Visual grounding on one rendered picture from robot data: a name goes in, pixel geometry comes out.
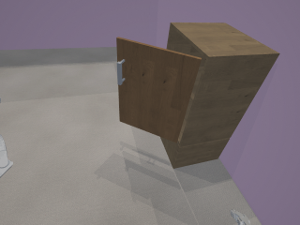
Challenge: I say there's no handle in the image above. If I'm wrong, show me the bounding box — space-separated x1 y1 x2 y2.
116 59 126 85

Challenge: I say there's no cupboard door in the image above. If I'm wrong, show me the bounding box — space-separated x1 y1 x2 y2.
116 37 202 143

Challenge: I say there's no robot left hand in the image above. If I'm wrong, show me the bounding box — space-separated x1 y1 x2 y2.
0 98 13 177

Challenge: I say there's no robot right hand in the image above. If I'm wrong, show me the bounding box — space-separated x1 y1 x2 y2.
230 209 250 225

